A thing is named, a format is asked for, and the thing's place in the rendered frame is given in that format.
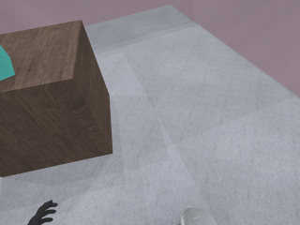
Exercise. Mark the right robot thigh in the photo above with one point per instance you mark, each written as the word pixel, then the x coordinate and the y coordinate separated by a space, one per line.
pixel 195 216

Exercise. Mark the left robot hand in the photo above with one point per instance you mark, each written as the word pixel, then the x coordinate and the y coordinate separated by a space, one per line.
pixel 38 219

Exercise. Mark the carton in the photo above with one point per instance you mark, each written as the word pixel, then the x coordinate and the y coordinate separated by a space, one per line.
pixel 6 68

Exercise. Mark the pedestal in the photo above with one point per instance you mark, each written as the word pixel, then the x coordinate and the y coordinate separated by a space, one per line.
pixel 56 108

